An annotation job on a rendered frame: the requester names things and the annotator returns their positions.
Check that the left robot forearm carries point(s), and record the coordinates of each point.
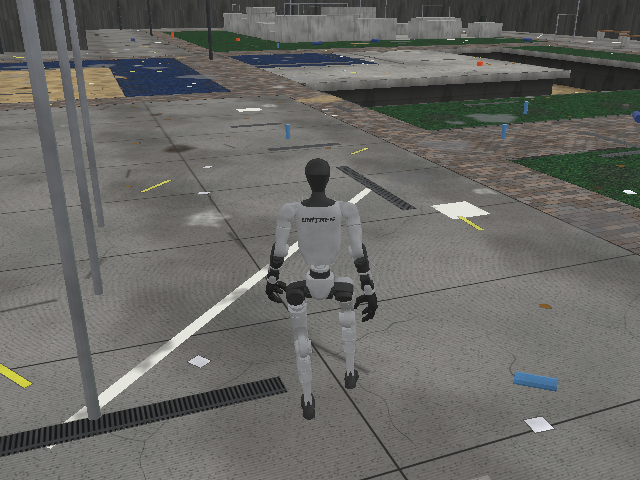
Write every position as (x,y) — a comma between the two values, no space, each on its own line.
(274,267)

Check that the robot left shin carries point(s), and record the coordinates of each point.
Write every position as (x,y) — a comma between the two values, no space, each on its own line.
(304,374)

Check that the left robot upper arm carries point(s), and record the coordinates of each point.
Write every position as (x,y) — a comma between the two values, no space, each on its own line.
(287,212)

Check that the right robot upper arm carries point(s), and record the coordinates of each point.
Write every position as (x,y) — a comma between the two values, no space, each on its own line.
(350,211)

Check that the robot right hand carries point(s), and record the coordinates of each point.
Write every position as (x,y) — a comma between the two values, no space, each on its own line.
(372,305)

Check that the robot left hand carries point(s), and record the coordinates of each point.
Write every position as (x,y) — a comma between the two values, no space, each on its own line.
(270,288)

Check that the right robot forearm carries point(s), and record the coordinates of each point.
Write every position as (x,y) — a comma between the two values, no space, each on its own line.
(364,273)

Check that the humanoid robot head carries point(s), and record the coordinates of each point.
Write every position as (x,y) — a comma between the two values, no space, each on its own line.
(317,172)

